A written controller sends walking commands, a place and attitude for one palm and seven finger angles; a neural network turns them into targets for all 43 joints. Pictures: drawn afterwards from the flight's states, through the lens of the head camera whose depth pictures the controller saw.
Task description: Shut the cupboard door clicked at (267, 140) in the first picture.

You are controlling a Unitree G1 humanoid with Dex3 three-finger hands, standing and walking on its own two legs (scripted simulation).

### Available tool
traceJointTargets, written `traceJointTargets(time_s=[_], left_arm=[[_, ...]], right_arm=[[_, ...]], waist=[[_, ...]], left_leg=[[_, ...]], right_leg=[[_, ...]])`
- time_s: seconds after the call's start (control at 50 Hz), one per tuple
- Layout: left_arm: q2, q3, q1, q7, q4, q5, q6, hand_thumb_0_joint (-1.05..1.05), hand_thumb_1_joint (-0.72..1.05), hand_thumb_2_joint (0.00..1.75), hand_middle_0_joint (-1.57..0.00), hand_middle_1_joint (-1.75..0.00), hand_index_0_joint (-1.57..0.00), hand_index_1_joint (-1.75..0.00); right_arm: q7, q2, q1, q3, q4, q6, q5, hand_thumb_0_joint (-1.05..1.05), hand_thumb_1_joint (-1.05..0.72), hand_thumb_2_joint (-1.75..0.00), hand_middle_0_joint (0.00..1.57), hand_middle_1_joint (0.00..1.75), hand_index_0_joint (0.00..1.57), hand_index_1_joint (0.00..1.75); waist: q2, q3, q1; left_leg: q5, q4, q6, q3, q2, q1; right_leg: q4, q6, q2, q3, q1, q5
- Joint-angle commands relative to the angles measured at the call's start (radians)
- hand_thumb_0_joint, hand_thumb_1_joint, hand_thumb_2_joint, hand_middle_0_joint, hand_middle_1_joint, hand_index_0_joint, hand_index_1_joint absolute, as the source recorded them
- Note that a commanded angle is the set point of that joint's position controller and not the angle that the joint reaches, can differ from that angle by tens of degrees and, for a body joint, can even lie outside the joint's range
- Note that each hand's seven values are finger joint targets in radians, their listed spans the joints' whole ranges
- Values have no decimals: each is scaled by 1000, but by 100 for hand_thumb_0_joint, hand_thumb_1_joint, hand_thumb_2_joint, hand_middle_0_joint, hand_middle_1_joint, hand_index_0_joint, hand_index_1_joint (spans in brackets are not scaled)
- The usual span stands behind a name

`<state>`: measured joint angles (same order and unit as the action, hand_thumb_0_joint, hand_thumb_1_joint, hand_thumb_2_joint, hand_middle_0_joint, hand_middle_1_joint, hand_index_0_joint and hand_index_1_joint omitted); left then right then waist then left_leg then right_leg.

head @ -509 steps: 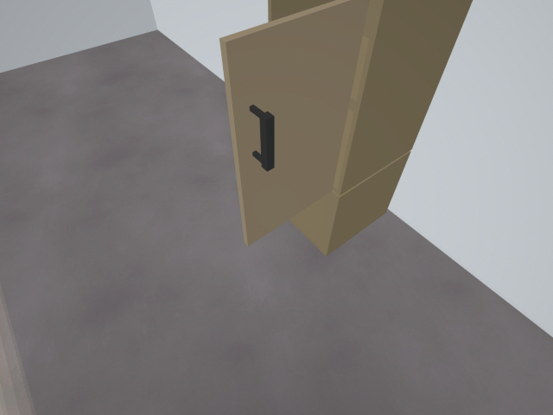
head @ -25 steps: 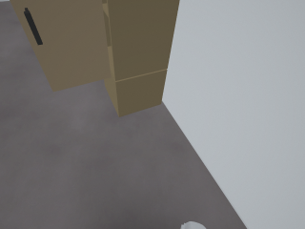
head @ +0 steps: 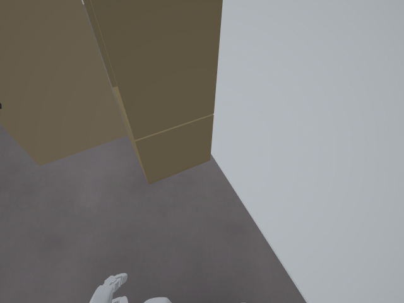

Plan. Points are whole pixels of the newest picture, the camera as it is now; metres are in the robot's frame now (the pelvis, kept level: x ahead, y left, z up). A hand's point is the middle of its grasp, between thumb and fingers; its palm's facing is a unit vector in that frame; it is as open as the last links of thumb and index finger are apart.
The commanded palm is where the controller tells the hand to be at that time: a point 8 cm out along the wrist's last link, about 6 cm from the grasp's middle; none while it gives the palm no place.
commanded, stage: turn to face it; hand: left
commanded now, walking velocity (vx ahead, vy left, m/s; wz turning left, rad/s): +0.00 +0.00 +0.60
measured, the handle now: out of the picture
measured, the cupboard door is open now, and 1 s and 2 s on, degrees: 92 92 92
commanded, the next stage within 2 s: take the last steps up to it in 0.90 s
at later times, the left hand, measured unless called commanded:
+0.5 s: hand out of the picture +0.12 +0.27 -0.17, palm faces +0.26 -0.94 -0.22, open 7.4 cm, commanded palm none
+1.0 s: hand out of the picture +0.11 +0.20 -0.16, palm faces +0.43 -0.87 -0.22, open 7.4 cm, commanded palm none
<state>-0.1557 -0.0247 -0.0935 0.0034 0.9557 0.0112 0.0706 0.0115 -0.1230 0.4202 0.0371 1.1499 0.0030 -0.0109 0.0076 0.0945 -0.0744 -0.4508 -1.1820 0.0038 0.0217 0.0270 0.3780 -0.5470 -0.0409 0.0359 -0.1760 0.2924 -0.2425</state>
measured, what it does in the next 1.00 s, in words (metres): walks ahead, turning left: left foot, then right foot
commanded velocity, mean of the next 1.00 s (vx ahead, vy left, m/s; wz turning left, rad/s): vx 0.01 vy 0.00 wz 0.43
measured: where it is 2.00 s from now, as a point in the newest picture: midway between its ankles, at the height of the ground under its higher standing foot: (159, 270)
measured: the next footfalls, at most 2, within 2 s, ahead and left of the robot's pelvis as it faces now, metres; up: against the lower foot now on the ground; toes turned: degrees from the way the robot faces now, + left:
left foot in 0.28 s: +0.19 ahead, +0.14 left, +0.00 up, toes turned +13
right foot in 0.74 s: +0.20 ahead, -0.10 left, +0.00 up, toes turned +18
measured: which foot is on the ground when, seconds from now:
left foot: up 0.00-0.26, down 0.28-0.74, up 0.76-1.00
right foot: down 0.00-0.26, up 0.28-0.72, down 0.74-1.00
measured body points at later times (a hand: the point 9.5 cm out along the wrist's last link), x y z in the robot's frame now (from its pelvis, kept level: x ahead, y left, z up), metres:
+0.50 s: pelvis +0.10 +0.05 +0.00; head +0.14 +0.09 +0.45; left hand +0.10 +0.32 -0.15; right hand +0.30 -0.17 -0.11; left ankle +0.15 +0.13 -0.73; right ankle +0.12 -0.12 -0.66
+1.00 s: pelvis +0.15 +0.01 +0.01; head +0.19 +0.03 +0.46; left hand +0.09 +0.25 -0.14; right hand +0.32 -0.19 -0.14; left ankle +0.10 +0.13 -0.70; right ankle +0.16 -0.12 -0.73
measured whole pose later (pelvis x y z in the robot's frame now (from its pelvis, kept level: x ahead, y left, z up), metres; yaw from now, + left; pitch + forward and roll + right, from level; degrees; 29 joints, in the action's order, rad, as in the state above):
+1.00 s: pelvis +0.15 +0.01 +0.01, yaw +26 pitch +0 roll +2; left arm -0.18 -0.02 -0.24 0.02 0.93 0.02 0.00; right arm -0.02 -0.23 0.17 0.06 0.99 -0.07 -0.01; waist -0.03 0.09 0.01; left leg -0.45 -0.78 -0.06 0.04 -0.01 0.38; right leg -0.50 0.02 0.10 -0.10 0.17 -0.34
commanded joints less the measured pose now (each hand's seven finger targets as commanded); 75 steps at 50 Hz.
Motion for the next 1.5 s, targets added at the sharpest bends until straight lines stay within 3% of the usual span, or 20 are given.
traceJointTargets(time_s=[0.0,0.2,0.22,0.24,0.26,0.38,0.66,0.68,0.72,0.74,0.82,0.98,1.02,1.06,1.12,1.28,1.32,1.34,1.4,1.48], left_arm=[[-118,-33,-138,18,5,4,4,0,90,90,-20,-30,-20,-30],[-209,-72,-154,13,-13,10,-38,0,90,90,-20,-30,-20,-30],[-209,-72,-152,11,-30,6,-46,0,90,90,-20,-30,-20,-30],[-153,-61,-157,3,-68,-7,-55,0,90,90,-20,-30,-20,-30],[-156,-46,-103,8,-116,1,-62,0,90,90,-20,-30,-20,-30],[-163,-60,-153,4,-80,15,-94,0,90,90,-20,-30,-20,-30],[-156,-52,-174,21,-129,0,-81,0,90,90,-20,-30,-20,-30],[-175,-57,-210,25,-120,1,-73,0,90,90,-20,-30,-20,-30],[-296,-77,-216,31,-126,21,-57,0,90,90,-20,-30,-20,-30],[-289,-71,-197,32,-134,16,-54,0,90,90,-20,-30,-20,-30],[-209,-52,-127,34,-129,10,-50,0,90,90,-20,-30,-20,-30],[-250,-58,-217,28,-35,8,-54,0,90,90,-20,-30,-20,-30],[-214,-54,-194,18,-43,-4,-57,0,90,90,-20,-30,-20,-30],[-134,-37,-149,9,-98,4,-63,0,90,90,-20,-30,-20,-30],[-139,-40,-56,-12,-92,12,-62,0,90,90,-20,-30,-20,-30],[-113,-38,-282,-25,3,18,-46,0,90,90,-20,-30,-20,-30],[-263,-71,-407,-7,23,27,-28,0,90,90,-20,-30,-20,-30],[-280,-72,-421,-1,15,16,-27,0,90,90,-20,-30,-20,-30],[-174,-53,-270,10,0,13,-7,0,90,90,-20,-30,-20,-30],[-150,-42,-306,5,46,14,18,0,90,90,-20,-30,-20,-30]], right_arm=[[-13,-37,-11,14,-90,-11,-8,0,-90,-90,20,30,20,30],[-39,-131,-228,28,-231,-15,-15,0,-90,-90,20,30,20,30],[-37,-191,-157,41,-227,-11,-20,0,-90,-90,20,30,20,30],[-29,-322,-81,70,-233,-1,-30,0,-90,-90,20,30,20,30],[-16,-384,-43,77,-231,-8,-19,0,-90,-90,20,30,20,30],[3,-292,-294,48,-322,-3,-16,0,-90,-90,20,30,20,30],[-5,-275,-262,68,-310,-29,-10,0,-90,-90,20,30,20,30],[-8,-254,-270,65,-311,-29,-4,0,-90,-90,20,30,20,30],[-20,-169,-269,50,-337,-22,5,0,-90,-90,20,30,20,30],[-23,-205,-287,60,-332,-32,-6,0,-90,-90,20,30,20,30],[-27,-172,-269,52,-272,-47,-2,0,-90,-90,20,30,20,30],[-20,-140,-287,20,-228,-24,3,0,-90,-90,20,30,20,30],[-16,-213,-213,30,-205,-6,-7,0,-90,-90,20,30,20,30],[-7,-339,-94,55,-196,-9,-22,0,-90,-90,20,30,20,30],[14,-280,-133,42,-203,11,-20,0,-90,-90,20,30,20,30],[1,-237,-209,33,-205,14,-10,0,-90,-90,20,30,20,30],[-16,-139,-226,17,-250,18,1,0,-90,-90,20,30,20,30],[-26,-195,-292,29,-275,15,-15,0,-90,-90,20,30,20,30],[-40,-167,-272,42,-237,7,-18,0,-90,-90,20,30,20,30],[-53,-103,-248,24,-211,14,-9,0,-90,-90,20,30,20,30]], waist=[[-144,-101,37],[-119,-105,49],[-14,-158,4],[283,-221,-30],[256,-260,-45],[121,-149,70],[123,-187,85],[74,-192,105],[-287,-146,116],[-208,-134,116],[-223,-99,74],[-204,-122,94],[-42,-161,55],[235,-175,3],[202,-81,24],[42,-60,140],[-336,-13,197],[-240,24,204],[-171,80,105],[-160,-8,99]], left_leg=[[96,61,-34,9,64,92],[210,570,-21,115,-5,-96],[348,663,5,56,23,-245],[645,753,153,-351,305,-390],[701,819,260,-503,427,-377],[301,881,155,-275,225,-108],[412,782,132,-352,143,-70],[362,731,95,-327,103,-1],[-53,394,-36,-52,-109,212],[-123,203,-35,-74,-74,184],[-7,82,-62,-35,-25,200],[149,640,-50,63,-59,-82],[388,759,3,-36,40,-307],[374,855,217,-405,350,-359],[106,925,218,-390,271,-252],[-111,809,116,-164,94,52],[-138,380,13,27,-94,343],[-117,189,11,-42,-41,346],[126,100,-8,-71,53,322],[195,358,-36,33,36,191]], right_leg=[[269,-86,292,97,-43,495],[28,-13,301,-10,-95,411],[-148,30,274,-40,-20,335],[-439,114,115,-66,224,-211],[-620,111,58,73,286,-467],[-612,116,77,177,257,-160],[-23,90,-29,151,-85,-71],[121,81,-1,176,-196,0],[284,-87,392,532,-268,136],[270,-144,431,515,-161,224],[175,-96,266,249,-215,564],[53,-44,237,183,-229,632],[-64,36,183,124,-47,326],[-383,82,18,50,204,-424],[-545,53,61,170,314,-285],[21,52,-8,70,-230,-92],[383,-78,354,616,-376,-447],[480,-155,442,753,-257,-569],[452,-123,352,501,-122,-344],[366,-77,259,193,-205,198]])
